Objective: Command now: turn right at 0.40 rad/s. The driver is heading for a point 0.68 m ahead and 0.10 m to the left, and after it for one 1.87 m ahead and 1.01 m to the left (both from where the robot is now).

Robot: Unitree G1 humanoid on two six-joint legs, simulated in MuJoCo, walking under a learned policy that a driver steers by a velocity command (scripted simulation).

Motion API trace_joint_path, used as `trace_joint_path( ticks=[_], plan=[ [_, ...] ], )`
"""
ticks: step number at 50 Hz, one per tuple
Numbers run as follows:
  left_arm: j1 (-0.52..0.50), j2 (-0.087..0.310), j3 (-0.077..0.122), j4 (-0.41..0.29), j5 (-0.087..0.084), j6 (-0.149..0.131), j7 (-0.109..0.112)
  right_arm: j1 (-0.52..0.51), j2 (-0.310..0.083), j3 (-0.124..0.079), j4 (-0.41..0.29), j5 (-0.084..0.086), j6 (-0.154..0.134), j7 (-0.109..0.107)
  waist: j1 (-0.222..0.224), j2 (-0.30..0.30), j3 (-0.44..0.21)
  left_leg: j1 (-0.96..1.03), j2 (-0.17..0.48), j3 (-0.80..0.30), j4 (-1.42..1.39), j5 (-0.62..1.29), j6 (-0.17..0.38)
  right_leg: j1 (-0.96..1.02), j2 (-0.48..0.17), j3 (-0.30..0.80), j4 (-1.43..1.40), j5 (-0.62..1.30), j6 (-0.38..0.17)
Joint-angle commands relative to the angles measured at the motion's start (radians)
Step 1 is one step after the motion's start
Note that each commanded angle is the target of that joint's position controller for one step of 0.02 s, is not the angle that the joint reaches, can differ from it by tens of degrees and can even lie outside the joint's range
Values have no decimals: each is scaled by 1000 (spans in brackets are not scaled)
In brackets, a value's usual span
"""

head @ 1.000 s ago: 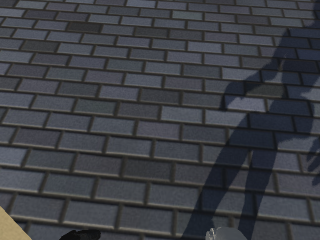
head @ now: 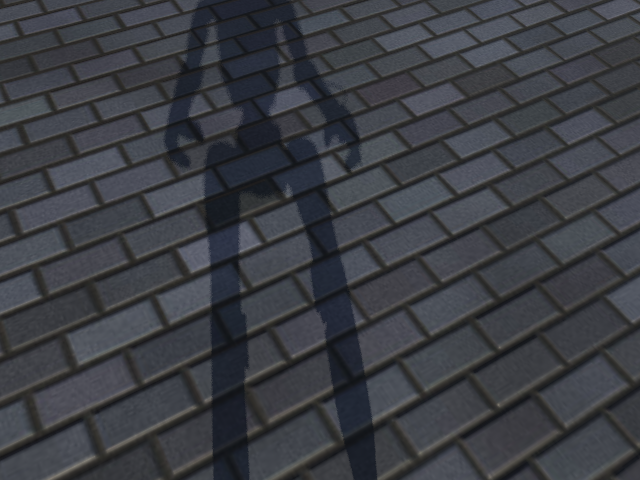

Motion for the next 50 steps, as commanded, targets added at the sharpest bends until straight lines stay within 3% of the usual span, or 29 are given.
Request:
trace_joint_path(
  ticks=[1,2,4,5,6,7,8,9,10,11,12,14,22,27,28,30,31,32,33,34,35,36,37,38,39,40,43,46,50],
  plan=[
    [-55,32,-4,-89,5,-25,-12,-19,-208,-62,-57,10,-6,10,-22,215,-135,148,227,-182,-124,286,240,49,13,-70,-173,-25,-27],
    [-41,42,0,-82,5,-25,-15,-17,-210,-63,-50,16,-5,15,-17,224,-136,144,233,-186,-114,302,237,88,18,-76,-238,-4,-44],
    [30,37,2,-48,3,-29,-26,2,-211,-61,-21,41,-6,29,16,215,-141,87,223,-178,-109,53,204,242,42,-110,-453,90,-101],
    [87,36,6,-17,2,-33,-30,19,-192,-54,2,51,-9,40,40,195,-129,1,198,-160,-91,-111,176,378,73,-136,-567,138,-132],
    [153,51,13,6,-1,-38,-29,34,-143,-36,19,40,-20,54,66,147,-144,-136,157,-119,-29,-272,124,563,49,-76,-580,125,-158],
    [258,120,30,13,3,-45,-19,-8,-53,-4,0,8,-35,77,104,-61,-172,-320,63,-8,282,-373,34,709,-179,232,-667,9,-224],
    [265,238,55,-7,29,-63,-21,-77,-100,-22,-53,27,-45,70,126,-218,-110,-552,-34,-32,493,-422,-1,613,-356,583,-820,-328,-390],
    [225,201,48,-14,29,-89,-20,-105,-182,-51,-52,46,-55,65,130,-148,-49,-572,7,-121,650,-337,-3,537,-349,620,-860,-427,-423],
    [172,148,30,-7,22,-106,-14,-65,-197,-61,-33,50,-60,69,87,-157,0,-604,25,-137,691,-233,-1,507,-314,543,-859,-386,-396],
    [139,109,18,-10,16,-118,-13,-22,-184,-62,-2,39,-64,69,62,-138,5,-593,39,-142,703,-155,-1,490,-267,462,-851,-295,-359],
    [113,89,12,-6,10,-124,-11,-3,-179,-65,12,27,-69,68,49,-128,9,-578,46,-142,689,-85,-6,470,-234,394,-857,-214,-335],
    [138,68,5,16,19,-130,-10,-10,-156,-63,27,30,-76,73,42,-97,0,-540,41,-127,671,25,-8,455,-197,306,-878,-84,-313],
    [235,117,20,106,9,-145,1,-137,-101,-38,12,32,-95,89,100,-77,36,-496,38,-91,306,228,-27,503,-200,148,-929,184,-321],
    [258,150,30,148,-9,-138,-6,-198,-108,-29,-27,42,-104,115,115,-64,87,-414,34,-82,134,210,5,537,-234,108,-919,226,-306],
    [255,148,30,151,-15,-132,-4,-203,-117,-29,-32,42,-108,118,110,-60,80,-382,28,-81,94,183,11,553,-240,103,-905,225,-294],
    [247,171,36,160,-12,-123,-4,-172,-139,-35,-34,43,-114,119,86,-77,65,-285,5,-64,57,148,32,573,-249,102,-863,338,-278],
    [229,181,39,161,-8,-119,-6,-116,-162,-45,-22,41,-115,115,47,-83,28,-192,-24,-40,35,137,51,579,-234,82,-783,524,-263],
    [224,170,35,163,-1,-114,-6,13,-200,-66,15,36,-114,105,-18,-63,-57,-16,-63,-6,15,132,75,557,-182,32,-607,715,-237],
    [237,134,20,157,11,-113,-5,180,-253,-86,52,35,-112,94,-85,-30,-193,265,-1,-67,61,131,110,418,-130,-7,-369,679,-199],
    [317,27,-13,118,21,-124,-5,294,-358,-104,59,2,-109,86,-73,221,-370,645,267,-494,20,-35,245,55,14,-41,37,304,-119],
    [311,20,-22,123,5,-149,-3,310,-306,-87,64,7,-112,91,-67,352,-449,664,351,-850,-191,-205,299,-87,94,83,244,-145,-102],
    [243,108,5,111,-27,-160,-12,228,-251,-68,50,17,-113,88,-63,256,-301,538,334,-756,-218,-307,250,-181,26,124,347,-89,-114],
    [163,125,5,94,-31,-165,-17,168,-215,-56,41,23,-108,85,-41,171,-194,403,299,-607,-212,-254,216,-198,-33,75,338,-3,-131],
    [124,118,4,85,-15,-167,-15,118,-195,-50,40,17,-107,88,-15,109,-126,279,257,-509,-235,-163,205,-178,-72,50,278,74,-135],
    [124,108,9,87,-4,-160,-12,90,-171,-41,36,7,-113,90,14,115,-92,194,213,-432,-266,-86,198,-134,-104,52,231,137,-138],
    [145,92,7,97,-5,-152,-13,78,-167,-41,38,3,-119,89,32,142,-85,148,195,-390,-294,-42,208,-96,-116,46,214,166,-134],
    [133,63,6,102,0,-126,-5,91,-167,-42,63,13,-140,89,53,110,-41,95,167,-291,-343,80,225,-122,-128,31,152,220,-111],
    [27,55,3,70,11,-129,-6,126,-186,-46,83,15,-135,82,31,77,11,123,157,-234,-362,200,224,-210,-133,20,-15,352,-81],
    [-113,17,-13,48,5,-151,-29,182,-210,-48,106,22,-120,71,-26,73,30,152,125,-151,-368,262,184,-138,-88,-37,-307,530,-88]
  ],
)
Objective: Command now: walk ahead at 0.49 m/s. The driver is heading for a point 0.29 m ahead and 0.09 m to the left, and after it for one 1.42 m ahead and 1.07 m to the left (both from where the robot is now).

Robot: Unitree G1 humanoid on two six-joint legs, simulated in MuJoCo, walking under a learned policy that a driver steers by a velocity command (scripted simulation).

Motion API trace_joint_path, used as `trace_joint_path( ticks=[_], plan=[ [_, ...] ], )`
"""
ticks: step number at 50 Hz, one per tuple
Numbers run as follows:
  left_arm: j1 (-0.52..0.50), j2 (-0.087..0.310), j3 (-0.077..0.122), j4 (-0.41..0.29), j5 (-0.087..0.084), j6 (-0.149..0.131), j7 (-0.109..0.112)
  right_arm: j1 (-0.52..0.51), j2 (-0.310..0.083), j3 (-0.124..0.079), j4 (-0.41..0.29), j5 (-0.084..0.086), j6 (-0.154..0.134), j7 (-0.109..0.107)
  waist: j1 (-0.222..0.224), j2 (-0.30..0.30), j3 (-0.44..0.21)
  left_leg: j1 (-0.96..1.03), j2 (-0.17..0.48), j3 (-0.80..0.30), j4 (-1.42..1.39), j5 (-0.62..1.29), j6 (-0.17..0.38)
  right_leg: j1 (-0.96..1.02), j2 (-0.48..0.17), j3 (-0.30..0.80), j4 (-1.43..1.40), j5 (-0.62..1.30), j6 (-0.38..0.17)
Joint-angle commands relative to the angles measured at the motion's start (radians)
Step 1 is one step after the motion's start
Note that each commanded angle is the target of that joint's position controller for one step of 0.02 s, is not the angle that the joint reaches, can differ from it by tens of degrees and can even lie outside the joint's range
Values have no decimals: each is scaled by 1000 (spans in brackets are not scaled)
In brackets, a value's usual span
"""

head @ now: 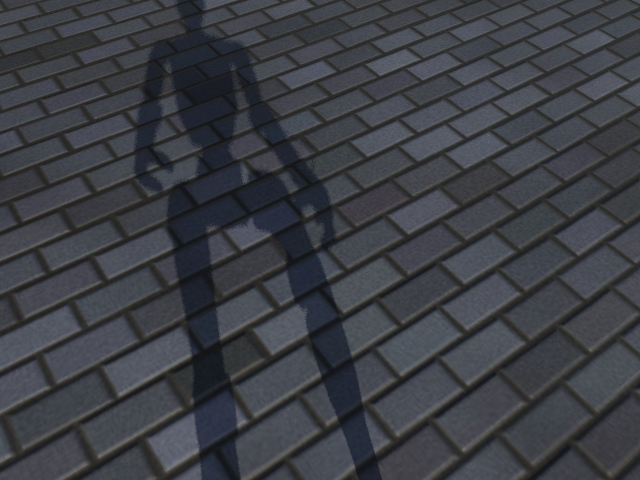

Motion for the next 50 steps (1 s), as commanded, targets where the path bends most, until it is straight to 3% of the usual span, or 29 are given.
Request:
trace_joint_path(
  ticks=[1,6,8,9,10,11,12,13,14,15,16,18,21,23,27,29,32,34,35,36,37,38,39,40,41,42,43,46,50],
  plan=[
    [-116,20,-3,-79,-5,-25,-19,-4,-178,-41,-53,10,-7,-11,-12,82,83,-57,253,-119,-115,241,135,39,29,-40,-174,118,-3],
    [-231,35,-1,-135,-10,-36,-48,63,-190,-48,-11,19,29,-23,-29,98,100,130,318,-143,-24,363,122,15,67,-33,-313,31,-43],
    [-177,68,14,-133,-5,-40,-48,50,-208,-54,-10,20,40,-31,19,126,55,166,322,-164,62,557,103,122,106,-43,-342,-57,-65],
    [-97,99,29,-117,-3,-41,-42,35,-224,-59,-13,18,45,-33,66,148,-2,166,307,-163,157,716,93,241,137,-64,-348,-93,-83],
    [60,145,52,-79,-3,-41,-31,10,-215,-52,-20,14,49,-34,153,140,-106,97,258,-128,339,760,64,476,140,-76,-372,-48,-115],
    [251,217,71,-49,19,-38,-14,8,-160,-30,-49,-6,43,-34,220,63,-275,-146,199,-106,639,478,30,840,-39,100,-295,-5,-179],
    [293,279,84,-32,26,-37,-14,175,-20,10,-65,3,24,-23,134,-222,-440,-564,22,-110,1000,-299,-38,1215,-301,581,-362,-176,-338],
    [308,170,61,-41,19,-32,-11,105,-132,-15,-42,28,11,-20,194,-149,-445,-655,48,-227,1114,-355,-42,1181,-286,661,-460,-269,-312],
    [244,130,47,-40,15,-28,-3,-4,-181,-33,-79,48,8,-20,190,-105,-268,-720,95,-200,1141,-280,-47,1048,-254,477,-479,-236,-261],
    [181,107,38,-39,14,-26,-2,-61,-173,-31,-96,38,7,-23,158,-23,-177,-698,143,-174,1100,-193,-51,894,-219,360,-506,-159,-235],
    [131,83,32,-34,15,-28,-5,-92,-162,-36,-105,23,13,-23,124,-6,-101,-663,170,-167,1050,-145,-56,758,-181,272,-547,-110,-224],
    [80,68,33,-24,24,-43,-7,-33,-121,-37,-95,30,44,-20,62,-53,-47,-553,207,-167,1008,-99,-64,593,-153,160,-638,-110,-229],
    [44,89,44,1,20,-60,-5,-64,-93,-37,-112,25,75,-27,36,-26,24,-580,220,-167,931,-47,-81,512,-144,28,-700,-17,-225],
    [54,110,52,18,22,-58,3,-109,-86,-36,-130,17,77,-25,43,-12,36,-620,223,-166,838,55,-87,537,-135,-48,-706,20,-216],
    [80,144,61,40,15,-42,17,-239,-61,-26,-162,18,61,7,92,6,60,-590,202,-96,584,240,-66,591,-109,-168,-701,22,-184],
    [113,166,69,56,5,-31,18,-302,-63,-25,-189,19,61,19,117,12,78,-604,195,-71,510,233,-50,655,-134,-186,-692,13,-177],
    [132,190,81,73,-15,-9,18,-351,-83,-33,-226,19,63,32,121,4,94,-626,177,-39,446,138,-12,767,-170,-205,-637,79,-154],
    [117,219,90,72,-27,4,20,-312,-112,-50,-235,14,70,34,81,-23,50,-531,119,19,433,30,27,807,-170,-234,-514,371,-131],
    [102,228,93,70,-35,11,21,-225,-140,-68,-219,15,74,32,26,-29,-5,-411,72,52,416,2,53,802,-153,-257,-377,518,-115],
    [89,213,85,66,-38,17,20,-62,-191,-100,-175,19,77,22,-65,-5,-86,-182,12,72,355,54,88,728,-107,-291,-159,548,-83],
    [110,158,63,47,-7,11,23,94,-286,-136,-140,23,87,1,-117,120,-173,116,122,-139,333,83,148,473,-57,-297,165,219,-28],
    [199,20,18,-13,27,-15,14,34,-389,-141,-159,26,71,1,26,366,-262,387,350,-734,188,-141,341,46,155,-149,494,-625,31],
    [86,115,31,-20,-13,-49,3,49,-291,-113,-192,23,51,12,-58,220,-342,414,398,-888,47,-267,343,-60,145,51,578,-616,11],
    [7,156,41,-44,-44,-64,-2,17,-235,-96,-180,15,36,15,-59,169,-201,326,381,-754,38,-195,293,-133,105,44,556,-515,-14],
    [1,138,34,-41,-26,-73,5,-38,-207,-86,-184,17,30,14,-16,88,-132,189,342,-638,54,-82,258,-92,59,46,471,-427,-26],
    [-7,137,39,-28,8,-70,15,-102,-167,-73,-192,16,31,12,21,46,-74,59,292,-524,50,44,220,-18,29,42,381,-369,-26],
    [25,142,44,-30,12,-61,14,-133,-161,-68,-211,1,30,6,59,103,-76,-19,282,-491,37,142,230,50,14,56,348,-332,-18],
    [27,116,40,-24,22,-33,13,-132,-171,-70,-206,6,23,-9,76,77,-54,-117,240,-395,8,290,232,99,24,30,227,-283,23],
    [-119,68,20,-62,23,-26,8,-70,-196,-77,-173,17,29,-32,28,98,-9,-155,179,-315,13,280,183,103,74,16,-70,-50,58]
  ],
)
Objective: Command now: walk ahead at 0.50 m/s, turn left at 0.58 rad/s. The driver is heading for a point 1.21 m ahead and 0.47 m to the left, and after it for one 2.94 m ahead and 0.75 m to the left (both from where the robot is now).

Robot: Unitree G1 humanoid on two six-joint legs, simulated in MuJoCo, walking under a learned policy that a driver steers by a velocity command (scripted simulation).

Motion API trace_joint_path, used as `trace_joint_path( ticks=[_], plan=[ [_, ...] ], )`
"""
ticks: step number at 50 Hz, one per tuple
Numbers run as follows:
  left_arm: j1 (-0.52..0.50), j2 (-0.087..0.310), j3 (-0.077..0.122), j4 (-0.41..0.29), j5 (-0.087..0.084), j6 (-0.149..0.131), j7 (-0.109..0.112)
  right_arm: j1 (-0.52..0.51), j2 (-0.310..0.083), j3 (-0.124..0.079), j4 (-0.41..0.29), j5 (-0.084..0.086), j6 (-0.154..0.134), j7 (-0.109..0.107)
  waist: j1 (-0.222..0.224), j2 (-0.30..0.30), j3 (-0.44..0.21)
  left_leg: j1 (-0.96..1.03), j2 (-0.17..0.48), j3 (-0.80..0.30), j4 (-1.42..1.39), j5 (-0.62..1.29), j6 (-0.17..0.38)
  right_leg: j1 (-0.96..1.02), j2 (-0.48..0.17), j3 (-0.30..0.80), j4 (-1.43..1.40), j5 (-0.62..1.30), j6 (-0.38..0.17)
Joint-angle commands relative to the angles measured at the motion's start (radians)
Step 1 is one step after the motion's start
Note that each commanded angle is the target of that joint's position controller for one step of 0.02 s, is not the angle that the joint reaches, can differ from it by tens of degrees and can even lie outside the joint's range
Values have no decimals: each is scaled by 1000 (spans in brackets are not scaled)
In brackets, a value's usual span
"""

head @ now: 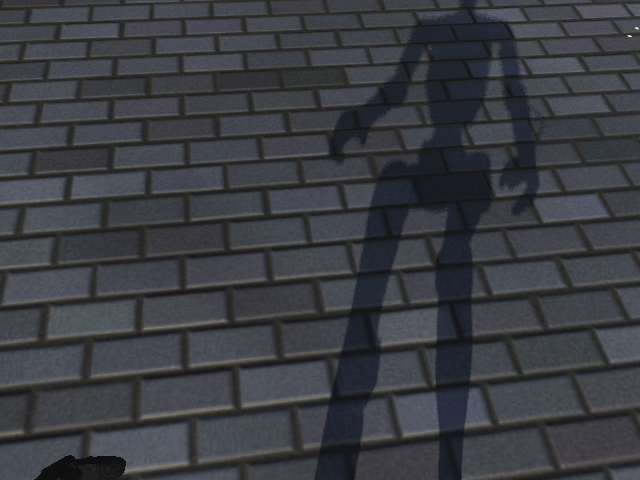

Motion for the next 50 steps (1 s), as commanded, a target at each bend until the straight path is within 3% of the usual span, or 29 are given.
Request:
trace_joint_path(
  ticks=[1,4,7,9,10,11,12,13,14,15,16,17,18,19,22,28,32,35,36,37,38,39,40,41,42,43,44,46,50],
  plan=[
    [-78,40,5,-70,-3,-8,-6,-14,-179,-50,-61,7,-12,-20,7,96,-50,-15,198,-174,-111,221,141,61,50,-25,-209,186,20],
    [-159,47,4,-93,-16,-18,-20,29,-185,-53,-37,12,-6,-23,-26,116,-33,-9,208,-215,-90,148,122,115,85,-25,-335,253,11],
    [-174,76,15,-105,-20,-31,-32,50,-173,-52,-21,16,5,-28,-24,128,-32,73,237,-296,-15,119,109,133,98,1,-410,198,-14],
    [-128,97,27,-98,-23,-41,-33,33,-176,-56,-23,13,12,-31,5,162,-39,102,250,-343,41,162,94,195,103,-1,-430,109,-41],
    [-54,110,38,-80,-22,-46,-29,13,-166,-53,-30,13,15,-30,47,171,-65,93,228,-341,97,224,77,297,112,-22,-466,105,-64],
    [55,141,54,-60,-11,-51,-23,-4,-132,-41,-43,8,13,-26,103,153,-148,48,174,-301,238,270,44,487,70,-1,-473,120,-102],
    [220,199,68,-49,3,-50,-13,0,-78,-19,-68,-11,11,-24,163,37,-305,-97,106,-214,524,89,3,770,-109,179,-446,65,-166],
    [285,246,80,-10,5,-36,-20,155,-34,-5,-84,23,4,-24,86,-321,-403,-468,-17,-118,831,-419,-61,1061,-315,655,-539,-155,-324],
    [258,148,58,-30,-19,-31,-23,141,-139,-20,-55,31,5,-27,109,-197,-321,-578,72,-143,954,-381,-71,1007,-318,698,-588,-359,-295],
    [216,95,43,-39,-21,-23,-16,25,-188,-35,-69,23,10,-25,135,-100,-196,-599,105,-113,974,-282,-78,879,-278,531,-604,-332,-254],
    [167,86,36,-42,-10,-15,-14,-33,-179,-35,-82,12,13,-26,118,-27,-118,-562,139,-81,953,-212,-82,744,-238,404,-623,-195,-234],
    [144,70,30,-33,-4,-12,-12,-70,-163,-38,-96,0,12,-21,102,-13,-62,-542,165,-80,910,-168,-81,649,-202,318,-648,-96,-230],
    [133,64,27,-25,2,-15,-9,-58,-144,-37,-101,8,15,-14,75,-55,-52,-494,192,-76,884,-142,-80,590,-180,249,-669,-30,-224],
    [128,54,26,-17,-2,-19,-9,-48,-126,-35,-98,16,20,-10,68,-75,-46,-476,203,-61,857,-135,-81,564,-158,188,-693,4,-224],
    [141,86,37,16,-13,-28,-7,-92,-85,-24,-119,12,32,-7,65,-57,-21,-519,219,-36,768,-93,-96,549,-165,76,-736,121,-244],
    [161,138,47,56,-16,-11,1,-233,-61,-7,-145,10,16,22,111,-28,0,-494,212,31,458,180,-94,601,-140,-131,-746,243,-212],
    [215,173,55,87,-33,9,3,-333,-60,-4,-185,14,13,46,137,-29,35,-469,189,90,320,165,-61,690,-171,-194,-723,294,-188],
    [211,217,68,90,-49,28,10,-287,-107,-29,-194,5,22,52,79,-67,-15,-337,111,161,281,16,-3,754,-182,-249,-564,701,-159],
    [204,229,72,87,-54,36,13,-193,-140,-48,-174,4,27,49,19,-71,-69,-212,69,185,258,-9,26,746,-171,-271,-421,831,-147],
    [194,213,64,82,-56,39,17,-21,-189,-79,-127,7,33,39,-75,-44,-154,37,30,184,196,57,66,647,-138,-299,-207,811,-116],
    [223,145,38,62,-19,35,18,122,-272,-107,-94,14,44,17,-115,104,-242,346,178,-58,189,70,129,371,-88,-298,117,364,-72],
    [269,44,1,-8,-3,7,8,45,-354,-108,-128,19,29,17,7,340,-355,593,414,-675,21,-162,332,-31,136,-162,462,-416,-23],
    [176,143,19,-14,-33,-29,-8,66,-260,-80,-144,11,12,27,-70,195,-400,595,428,-727,-64,-235,307,-131,92,28,519,-393,-42],
    [108,157,20,-40,-61,-43,-16,42,-213,-64,-130,2,-1,28,-64,154,-266,489,398,-581,-64,-172,263,-173,55,14,480,-313,-61],
    [104,137,14,-36,-45,-49,-10,-14,-192,-56,-128,4,-10,29,-11,51,-171,330,352,-465,-64,-47,228,-125,12,12,377,-236,-63],
    [105,143,20,-27,-17,-45,-2,-72,-162,-47,-134,2,-13,26,25,43,-137,219,317,-385,-70,60,206,-60,-17,13,287,-195,-54],
    [124,144,23,-23,-9,-34,-3,-106,-154,-40,-147,-9,-13,21,55,62,-112,134,296,-351,-95,131,205,-3,-29,16,260,-163,-45],
    [142,129,21,-19,-1,-14,-4,-121,-160,-41,-141,-9,-18,12,76,75,-96,41,281,-304,-116,243,219,43,-25,-1,187,-147,-12],
    [11,74,1,-52,5,0,-3,-69,-187,-48,-103,1,-15,-13,38,71,-51,-44,212,-201,-121,239,176,56,16,-23,-77,77,28]
  ],
)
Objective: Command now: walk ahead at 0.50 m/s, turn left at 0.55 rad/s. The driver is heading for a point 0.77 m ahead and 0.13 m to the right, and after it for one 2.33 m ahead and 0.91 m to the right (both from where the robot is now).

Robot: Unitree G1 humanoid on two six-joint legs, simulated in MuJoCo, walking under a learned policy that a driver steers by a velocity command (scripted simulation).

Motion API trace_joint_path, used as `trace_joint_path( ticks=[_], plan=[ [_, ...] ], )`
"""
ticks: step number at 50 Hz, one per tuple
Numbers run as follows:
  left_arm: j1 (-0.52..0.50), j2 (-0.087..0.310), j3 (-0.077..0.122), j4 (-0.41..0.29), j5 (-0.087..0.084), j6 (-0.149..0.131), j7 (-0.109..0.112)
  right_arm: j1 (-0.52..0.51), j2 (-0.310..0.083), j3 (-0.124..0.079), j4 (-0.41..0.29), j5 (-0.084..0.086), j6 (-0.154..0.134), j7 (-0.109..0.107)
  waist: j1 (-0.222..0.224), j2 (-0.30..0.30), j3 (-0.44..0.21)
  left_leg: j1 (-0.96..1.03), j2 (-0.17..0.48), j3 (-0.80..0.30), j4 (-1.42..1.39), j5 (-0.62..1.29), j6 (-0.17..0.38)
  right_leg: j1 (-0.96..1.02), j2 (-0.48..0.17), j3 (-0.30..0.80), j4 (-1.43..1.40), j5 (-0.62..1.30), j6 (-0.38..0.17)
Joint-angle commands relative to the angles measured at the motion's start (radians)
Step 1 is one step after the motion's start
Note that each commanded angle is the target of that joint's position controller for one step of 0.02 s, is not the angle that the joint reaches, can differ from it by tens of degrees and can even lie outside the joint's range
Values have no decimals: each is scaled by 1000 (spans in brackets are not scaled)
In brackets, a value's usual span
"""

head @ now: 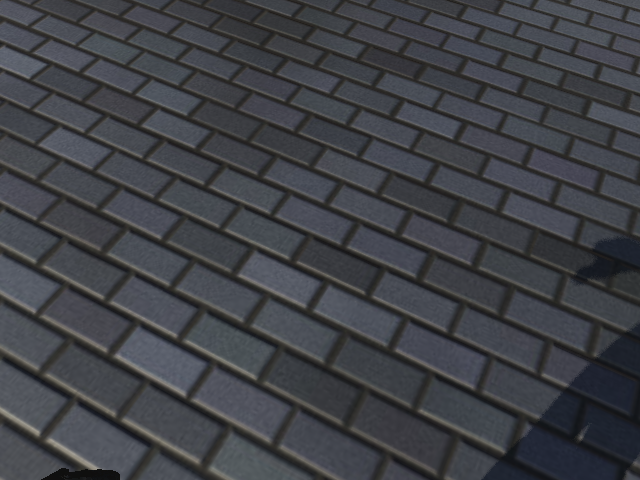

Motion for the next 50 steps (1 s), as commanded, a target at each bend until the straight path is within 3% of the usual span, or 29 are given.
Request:
trace_joint_path(
  ticks=[1,4,8,10,11,12,13,14,15,16,17,18,19,21,25,27,30,32,34,35,36,37,38,39,40,41,43,46,50],
  plan=[
    [-40,44,7,-58,1,-2,-2,-39,-173,-48,-63,6,-17,-20,17,86,-58,-34,204,-175,-135,194,159,63,36,-26,-202,202,23],
    [-123,35,-2,-72,-12,-12,-18,19,-168,-44,-25,7,-17,-22,-31,106,-44,-39,212,-174,-131,102,130,144,66,-36,-345,345,14],
    [-156,75,13,-94,-17,-24,-32,67,-161,-40,17,9,-11,-20,-39,127,-22,100,277,-255,-49,106,116,120,71,-21,-433,248,-39],
    [-107,89,22,-88,-18,-29,-32,60,-166,-43,27,7,-3,-20,-9,157,-24,145,293,-277,1,208,99,172,84,-42,-458,157,-74],
    [-28,105,34,-67,-13,-32,-27,45,-155,-39,26,7,0,-20,36,154,-59,148,260,-256,80,341,80,281,105,-69,-497,155,-102],
    [99,140,49,-45,-3,-37,-22,38,-123,-25,17,0,0,-18,96,126,-168,96,207,-207,258,387,48,489,43,-18,-471,197,-151],
    [244,222,70,-28,13,-37,-18,116,-74,-6,0,1,-8,-20,115,-47,-336,-185,93,-112,590,170,-23,862,-156,278,-454,159,-280],
    [331,205,75,19,-13,-24,-29,177,-62,4,8,14,-18,-22,118,-284,-407,-431,3,-71,859,-380,-75,1015,-291,655,-603,-90,-386],
    [301,132,51,13,-37,-19,-30,103,-146,-14,5,26,-23,-20,137,-155,-278,-551,58,-125,949,-368,-71,941,-279,656,-652,-275,-351],
    [245,101,41,2,-28,-10,-24,0,-157,-16,-16,27,-25,-18,136,-73,-167,-574,105,-86,957,-289,-68,822,-242,515,-664,-263,-311],
    [195,86,32,-1,-16,-4,-21,-63,-145,-13,-35,11,-30,-16,112,-22,-81,-563,144,-48,894,-221,-67,690,-198,410,-692,-163,-296],
    [165,63,23,-3,-7,-5,-20,-80,-133,-17,-37,-4,-30,-15,87,-14,-49,-526,180,-40,825,-169,-66,610,-162,342,-717,-75,-284],
    [153,60,20,-2,-1,-7,-19,-61,-115,-15,-33,-2,-29,-11,64,-49,-44,-474,197,-32,787,-142,-72,555,-140,301,-736,1,-282],
    [159,60,20,10,-13,-12,-18,-40,-82,-7,-21,0,-23,-9,48,-69,-54,-438,209,-7,711,-130,-85,521,-116,220,-764,117,-289],
    [156,109,30,38,-16,-2,-6,-124,-33,14,-37,-19,-27,-11,53,-41,-54,-359,187,49,438,25,-120,478,-75,28,-735,625,-268],
    [190,118,31,59,-22,9,0,-178,-27,17,-38,-13,-32,-4,80,-53,-78,-286,154,70,311,175,-120,482,-48,-23,-722,652,-240],
    [229,118,28,89,-30,25,5,-238,-44,10,-49,-10,-34,9,97,-63,-87,-240,130,53,199,250,-102,539,-66,-12,-679,587,-222],
    [216,127,31,97,-34,35,9,-236,-69,0,-52,-16,-38,15,76,-67,-92,-201,125,39,144,220,-75,566,-87,15,-621,551,-204],
    [198,113,26,100,-33,40,12,-137,-101,-17,-13,-31,-41,11,20,-38,-133,-33,106,58,46,318,-36,551,-40,3,-486,546,-162],
    [225,82,13,93,-13,34,12,-75,-163,-31,-6,-41,-42,1,8,41,-208,139,213,-28,79,686,9,476,17,-33,-342,404,-114],
    [359,2,-16,104,7,26,5,-46,-186,-29,-13,-61,-28,-9,51,225,-344,432,440,-256,157,993,170,247,98,-57,-85,-80,-48],
    [380,14,-22,125,-10,37,1,-22,-96,-7,1,-39,-13,-6,25,266,-442,442,505,-367,121,886,245,196,109,-3,57,-482,-16],
    [322,82,-3,118,-26,54,0,-51,-71,4,7,-20,-3,2,17,189,-366,344,453,-344,71,644,210,161,78,21,106,-497,-7],
    [260,82,3,109,-31,75,8,-116,-62,9,7,-17,3,6,32,136,-269,240,410,-297,28,453,164,131,58,3,101,-465,1],
    [236,74,4,107,-26,97,19,-181,-62,12,4,-21,4,7,48,121,-200,122,396,-258,-17,321,139,147,37,5,58,-420,11],
    [232,71,7,107,-21,118,29,-237,-73,8,3,-31,4,5,72,148,-168,15,374,-219,-61,203,120,211,18,6,1,-363,21],
    [273,49,5,129,-17,137,42,-295,-92,-2,12,-48,6,-2,102,189,-142,-133,324,-115,-103,120,105,347,38,-38,-81,-270,27],
    [235,68,16,111,-20,139,44,-283,-125,-17,30,-35,16,-26,75,179,-148,-120,350,-80,-106,71,130,350,51,-76,-101,-182,4],
    [177,60,23,74,-22,142,36,-278,-131,-25,55,-20,37,-49,59,157,-127,-77,392,-68,-96,35,134,323,43,-93,-139,-180,-34]
  ],
)
Keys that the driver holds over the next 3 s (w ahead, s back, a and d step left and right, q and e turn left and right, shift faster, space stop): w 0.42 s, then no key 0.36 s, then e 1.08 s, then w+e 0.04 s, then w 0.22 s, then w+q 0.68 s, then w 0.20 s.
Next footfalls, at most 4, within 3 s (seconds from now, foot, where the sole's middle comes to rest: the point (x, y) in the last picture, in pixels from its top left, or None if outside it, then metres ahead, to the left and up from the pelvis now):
0.24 right None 0.32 -0.15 -0.78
0.68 left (258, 442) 0.53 0.11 -0.78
1.08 right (374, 468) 0.47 -0.13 -0.78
1.54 left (264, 446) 0.53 0.09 -0.78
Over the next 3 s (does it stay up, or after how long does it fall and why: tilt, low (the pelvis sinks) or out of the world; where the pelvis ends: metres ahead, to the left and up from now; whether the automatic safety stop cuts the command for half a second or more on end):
stays up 0.90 -0.32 -0.03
